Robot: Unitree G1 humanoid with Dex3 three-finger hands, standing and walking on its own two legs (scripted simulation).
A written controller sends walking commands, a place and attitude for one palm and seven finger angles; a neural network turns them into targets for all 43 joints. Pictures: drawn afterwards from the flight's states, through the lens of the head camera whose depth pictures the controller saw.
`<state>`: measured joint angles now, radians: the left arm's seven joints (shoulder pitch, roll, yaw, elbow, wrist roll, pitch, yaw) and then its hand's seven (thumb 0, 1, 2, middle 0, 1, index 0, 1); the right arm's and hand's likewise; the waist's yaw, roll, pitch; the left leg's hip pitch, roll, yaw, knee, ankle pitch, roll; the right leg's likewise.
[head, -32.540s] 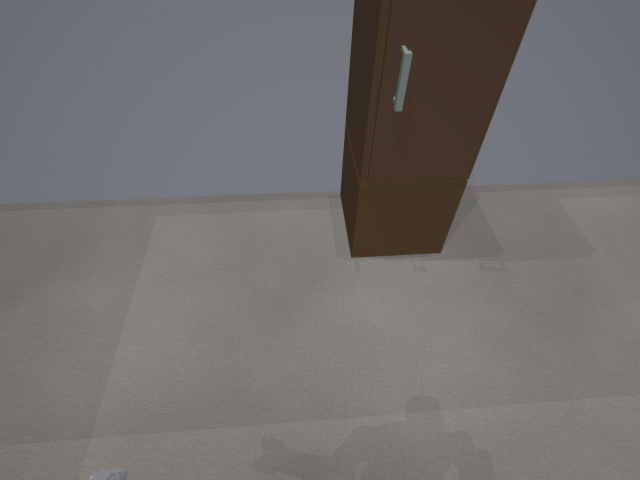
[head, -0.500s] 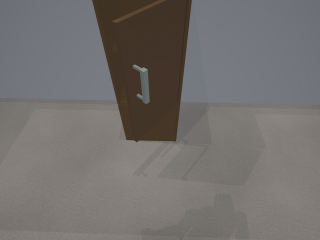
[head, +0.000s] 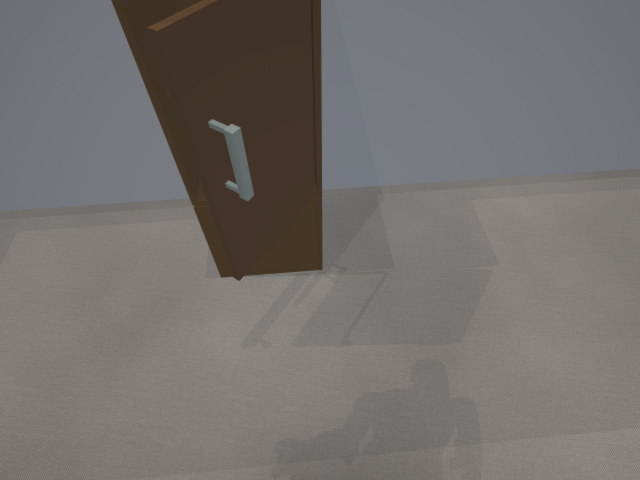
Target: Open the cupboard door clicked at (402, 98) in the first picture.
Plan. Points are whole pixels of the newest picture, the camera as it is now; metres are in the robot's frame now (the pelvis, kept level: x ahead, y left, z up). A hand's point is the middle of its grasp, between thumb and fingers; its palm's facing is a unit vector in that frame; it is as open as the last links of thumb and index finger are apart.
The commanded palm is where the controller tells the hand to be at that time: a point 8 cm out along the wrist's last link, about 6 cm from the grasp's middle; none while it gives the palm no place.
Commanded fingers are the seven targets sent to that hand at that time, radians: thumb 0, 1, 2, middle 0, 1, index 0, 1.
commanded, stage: walk to a spot facing it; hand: left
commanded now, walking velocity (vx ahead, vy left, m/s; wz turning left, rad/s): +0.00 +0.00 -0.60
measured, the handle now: (231, 161) +0.59 +0.21 +0.02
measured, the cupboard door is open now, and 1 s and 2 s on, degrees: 52 52 52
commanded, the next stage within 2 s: none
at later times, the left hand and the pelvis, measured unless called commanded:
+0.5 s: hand out of the picture +0.10 +0.19 -0.17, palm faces -0.18 -0.95 -0.25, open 7.4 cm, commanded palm none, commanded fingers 0.00 0.90 0.90 -0.20 -0.30 -0.20 -0.30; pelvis +0.00 +0.00 +0.00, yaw -16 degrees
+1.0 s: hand (279, 421) +0.22 +0.09 -0.17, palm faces -0.55 -0.81 -0.19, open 7.4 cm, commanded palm none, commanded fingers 0.00 0.90 0.90 -0.20 -0.30 -0.20 -0.30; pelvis +0.02 -0.03 +0.00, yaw -34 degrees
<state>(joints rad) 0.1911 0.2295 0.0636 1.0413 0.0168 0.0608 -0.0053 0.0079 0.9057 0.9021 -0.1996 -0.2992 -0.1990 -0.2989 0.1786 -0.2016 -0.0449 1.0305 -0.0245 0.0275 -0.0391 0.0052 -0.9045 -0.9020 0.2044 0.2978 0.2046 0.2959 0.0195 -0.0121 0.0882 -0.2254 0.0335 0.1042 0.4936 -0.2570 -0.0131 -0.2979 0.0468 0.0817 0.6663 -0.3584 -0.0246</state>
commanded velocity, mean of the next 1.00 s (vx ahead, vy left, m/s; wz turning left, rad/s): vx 0.05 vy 0.00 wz -0.60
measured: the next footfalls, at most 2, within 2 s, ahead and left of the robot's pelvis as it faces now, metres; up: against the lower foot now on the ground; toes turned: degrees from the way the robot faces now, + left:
left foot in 0.48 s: +0.07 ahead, +0.14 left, +0.00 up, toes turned -19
right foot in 0.72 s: +0.01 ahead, -0.17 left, +0.00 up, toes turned -23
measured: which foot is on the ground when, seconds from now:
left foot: down 0.00-0.06, up 0.08-0.46, down 0.48-0.70, up 0.72-0.88, down 0.90-1.00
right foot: down 0.00-0.48, up 0.50-0.70, down 0.72-0.90, up 0.92-1.00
